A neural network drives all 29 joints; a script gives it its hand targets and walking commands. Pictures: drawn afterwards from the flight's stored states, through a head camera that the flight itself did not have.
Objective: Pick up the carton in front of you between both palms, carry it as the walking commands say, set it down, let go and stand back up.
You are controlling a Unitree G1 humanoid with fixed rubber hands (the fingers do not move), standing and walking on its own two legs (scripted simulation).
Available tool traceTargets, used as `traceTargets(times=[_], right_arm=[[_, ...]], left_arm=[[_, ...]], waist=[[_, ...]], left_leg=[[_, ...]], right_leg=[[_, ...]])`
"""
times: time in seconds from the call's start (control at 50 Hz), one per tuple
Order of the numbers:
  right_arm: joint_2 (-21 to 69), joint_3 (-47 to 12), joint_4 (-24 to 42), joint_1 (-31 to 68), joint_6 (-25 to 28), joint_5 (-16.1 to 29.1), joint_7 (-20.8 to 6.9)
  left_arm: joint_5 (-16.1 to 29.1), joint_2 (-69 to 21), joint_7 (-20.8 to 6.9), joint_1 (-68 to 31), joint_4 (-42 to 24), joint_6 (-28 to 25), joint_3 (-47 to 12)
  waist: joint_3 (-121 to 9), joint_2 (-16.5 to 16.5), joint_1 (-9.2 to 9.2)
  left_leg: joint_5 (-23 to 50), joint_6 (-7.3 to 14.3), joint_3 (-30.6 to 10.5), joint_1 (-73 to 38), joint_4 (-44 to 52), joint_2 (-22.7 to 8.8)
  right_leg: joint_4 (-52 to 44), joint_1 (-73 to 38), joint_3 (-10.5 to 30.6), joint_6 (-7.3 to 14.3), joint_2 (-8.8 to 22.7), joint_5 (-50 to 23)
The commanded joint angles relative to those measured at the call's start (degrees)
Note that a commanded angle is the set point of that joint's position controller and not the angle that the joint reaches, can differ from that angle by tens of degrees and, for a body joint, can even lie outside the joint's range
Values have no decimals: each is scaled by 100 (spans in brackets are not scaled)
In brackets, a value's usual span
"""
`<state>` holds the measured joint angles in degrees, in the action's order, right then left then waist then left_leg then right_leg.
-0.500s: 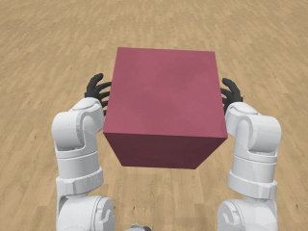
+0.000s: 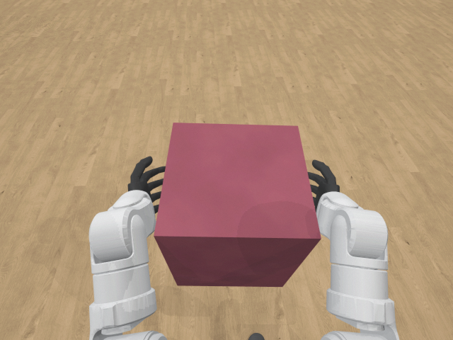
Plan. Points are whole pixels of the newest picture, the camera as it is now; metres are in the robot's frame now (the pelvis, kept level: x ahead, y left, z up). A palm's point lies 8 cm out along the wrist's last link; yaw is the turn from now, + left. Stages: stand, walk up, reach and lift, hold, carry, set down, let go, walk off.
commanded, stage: carry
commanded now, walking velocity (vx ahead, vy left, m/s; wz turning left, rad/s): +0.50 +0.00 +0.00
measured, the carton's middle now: (232, 212) +0.36 +0.00 +0.04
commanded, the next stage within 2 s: none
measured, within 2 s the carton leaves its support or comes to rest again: neither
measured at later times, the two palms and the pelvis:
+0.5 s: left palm (145, 103) +0.61 +0.18 +0.11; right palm (277, 105) +0.61 -0.12 +0.10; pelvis +0.36 +0.03 -0.01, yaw +1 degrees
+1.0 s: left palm (147, 60) +0.79 +0.21 +0.11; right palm (258, 64) +0.79 -0.09 +0.10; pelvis +0.55 +0.05 +0.00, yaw +1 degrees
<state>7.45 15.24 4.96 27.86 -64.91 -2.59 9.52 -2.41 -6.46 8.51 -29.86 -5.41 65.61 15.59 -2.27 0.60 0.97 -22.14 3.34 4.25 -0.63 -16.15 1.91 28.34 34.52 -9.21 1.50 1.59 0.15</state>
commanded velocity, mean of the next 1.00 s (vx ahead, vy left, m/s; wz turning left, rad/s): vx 0.21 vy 0.00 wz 0.00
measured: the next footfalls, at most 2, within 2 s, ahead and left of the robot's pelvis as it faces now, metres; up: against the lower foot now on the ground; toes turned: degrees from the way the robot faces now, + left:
right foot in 0.04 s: +0.21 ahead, -0.09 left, +0.00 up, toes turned -8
left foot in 0.52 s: +0.56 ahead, +0.12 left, +0.00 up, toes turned +6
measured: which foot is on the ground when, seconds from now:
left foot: down 0.00-0.06, up 0.08-0.50, down 0.52-1.00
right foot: up 0.00-0.02, down 0.04-0.52, up 0.54-0.88, down 0.90-1.00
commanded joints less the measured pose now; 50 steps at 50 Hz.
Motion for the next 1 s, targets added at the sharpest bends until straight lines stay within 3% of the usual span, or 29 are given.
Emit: traceTargets(times=[0.0,0.02,0.04,0.06,0.08,0.1,0.12,0.14,0.16,0.2,0.26,0.28,0.3,0.36,0.4,0.46,0.48,0.5,0.52,0.54,0.6,0.62,0.68,0.74,0.78,0.82,0.84,0.9,0.98], right_arm=[[5095,-4237,560,2782,18,1548,-929],[5053,-4335,733,2713,22,1462,-948],[5212,-4521,827,2423,-17,1518,-999],[5288,-4573,933,2086,-36,1499,-1043],[5189,-4649,1321,2075,-12,1534,-1061],[5335,-4704,1540,1889,-3,1518,-1078],[5568,-4892,1734,1825,32,1596,-1121],[5579,-4979,1774,1489,64,1494,-1148],[5586,-4976,1961,1280,95,1512,-1150],[5661,-5149,2317,831,100,1602,-1157],[5445,-5199,2649,174,44,1607,-1119],[5416,-5254,2824,136,12,1616,-1119],[5176,-5244,2921,36,-71,1572,-1108],[4769,-5219,2773,-355,-320,1573,-1131],[4499,-5153,2890,-25,-476,1662,-1111],[4302,-4979,2699,-96,-626,1710,-1135],[4157,-4921,2810,-18,-654,1657,-1134],[4063,-4800,2675,-95,-717,1648,-1146],[3946,-4596,2353,-284,-732,1568,-1162],[4129,-4734,2508,-273,-701,1657,-1207],[4994,-4794,2382,0,-562,1762,-1325],[5070,-4850,2305,-36,-491,1805,-1365],[5098,-5035,2632,32,-330,1838,-1388],[4839,-4913,2566,-239,-291,1717,-1375],[4737,-4959,2542,-294,-335,1730,-1353],[4604,-4933,2535,-192,-415,1720,-1341],[4427,-4855,2580,-313,-448,1652,-1320],[4300,-4785,2319,-135,-573,1570,-1257],[4351,-4825,2289,111,-659,1709,-1221]], left_arm=[[1563,-5378,-826,-2729,-402,-57,-4368],[1500,-5507,-874,-2415,-429,-53,-4419],[1405,-5189,-903,-2072,-573,-57,-4417],[1435,-5302,-895,-1913,-662,-52,-4483],[1553,-5486,-954,-1513,-860,-50,-4574],[1579,-5686,-1006,-1395,-1133,-56,-4672],[1595,-5671,-1073,-1339,-1519,-106,-4793],[1639,-5785,-1109,-1345,-1684,-111,-4949],[1737,-5902,-1145,-1125,-1803,-129,-5025],[1904,-5854,-1259,-666,-2249,-109,-5055],[2023,-5532,-1327,-75,-2605,-2,-5147],[1939,-5397,-1338,51,-2815,16,-5171],[1832,-5236,-1327,387,-2530,114,-5035],[1719,-4836,-1274,686,-2611,288,-4950],[1595,-4503,-1245,757,-2446,407,-4703],[1634,-4408,-1154,499,-2527,547,-4773],[1687,-4381,-1132,512,-2366,596,-4748],[1715,-4299,-1112,314,-2475,640,-4689],[1654,-4271,-1098,452,-2335,739,-4794],[1664,-4406,-1116,409,-2411,706,-4846],[1746,-5151,-1171,-37,-2305,525,-5058],[1765,-5296,-1172,-17,-2338,464,-5097],[1725,-5443,-1191,154,-2431,286,-5200],[1713,-5365,-1131,359,-2265,280,-5229],[1630,-5118,-1068,351,-2358,308,-5143],[1585,-4993,-1076,401,-2361,403,-5075],[1688,-4970,-1091,286,-2349,453,-5124],[1638,-4543,-1085,193,-2210,588,-4882],[1624,-4707,-1088,272,-1944,608,-4771]], waist=[[-2581,-1040,-113],[-2933,-656,-332],[-3365,681,-202],[-3558,1552,-316],[-3348,1142,-293],[-3159,538,-280],[-2804,258,-209],[-2479,380,-218],[-2493,120,-163],[-2300,568,-141],[-2054,748,-143],[-1748,656,-137],[-1592,686,-135],[-1208,685,-191],[-943,1025,-207],[-1157,926,-104],[-1439,657,-53],[-1785,-89,57],[-2094,-1681,-7],[-2386,-1360,-4],[-2049,-410,-72],[-2068,-550,-103],[-2095,-518,-120],[-2108,-1004,-88],[-2073,-523,-36],[-1695,-533,-105],[-1539,-685,-93],[-1407,-138,-31],[-1492,-19,-73]], left_leg=[[6303,-102,217,-837,-1898,-971],[4990,-278,189,327,-2970,-846],[1852,-407,47,2126,-4231,-449],[-617,-519,-319,3553,-5536,245],[-605,-412,-617,4200,-5979,-42],[-324,-313,-719,4236,-5734,-355],[37,-338,-568,4139,-5259,-543],[188,-349,-533,4131,-4817,-659],[297,-380,-481,3814,-4398,-755],[545,-421,-184,3638,-3898,-632],[1163,-544,160,3822,-2898,-623],[1477,-538,310,3879,-2683,-587],[1732,-510,386,3714,-2287,-589],[2154,-458,717,3478,-1568,-424],[2403,-352,739,3369,-1235,-408],[2444,-248,1257,1626,-700,29],[2545,-279,1098,644,-660,-100],[3273,-282,-168,-343,-802,-1192],[3670,780,-2518,-1271,-431,-2687],[3544,988,-2733,-1072,-138,-2767],[3387,529,-1208,219,125,-2160],[3284,346,-743,374,158,-1941],[3312,437,-220,742,245,-1809],[3253,348,-8,545,66,-1730],[3052,297,-76,639,-33,-1793],[2157,282,89,1334,-102,-1631],[2149,88,101,1304,-249,-1504],[2810,-90,128,1435,-944,-1263],[3485,-200,26,1098,-1190,-1079]], right_leg=[[-903,-2511,-469,108,-454,-443],[-719,-4065,120,98,139,-313],[-227,-5604,2389,643,1795,-1299],[-506,-6422,3754,1442,2386,-1598],[-637,-6298,3613,1528,2325,-1193],[-801,-5794,3122,1361,2168,-1150],[-1022,-5281,2643,1062,1938,-1036],[-1265,-4919,2245,962,1871,-827],[-1448,-4544,2031,856,1807,-249],[-1659,-4210,1566,765,1561,-291],[-1699,-4278,921,606,1313,-776],[-1661,-4106,688,599,1215,-1444],[-1635,-3996,451,513,1146,-1671],[-1558,-4032,101,411,985,-2353],[-1559,-4008,93,370,1067,-2322],[-68,-3702,-332,72,862,-3122],[659,-3066,-300,-96,695,-2388],[1791,-2234,-102,-340,475,-388],[3522,-536,-38,-468,-279,2357],[4301,-371,819,-265,-135,3042],[3383,-667,1054,-63,498,2414],[2830,-969,888,-131,455,2289],[1457,-1507,547,-294,238,2358],[775,-1334,475,-251,231,1917],[618,-1474,463,-231,295,1672],[131,-1882,329,-251,376,1108],[-45,-1897,321,-233,404,912],[-319,-2222,632,-210,862,-725],[159,-2086,603,-99,845,-1299]])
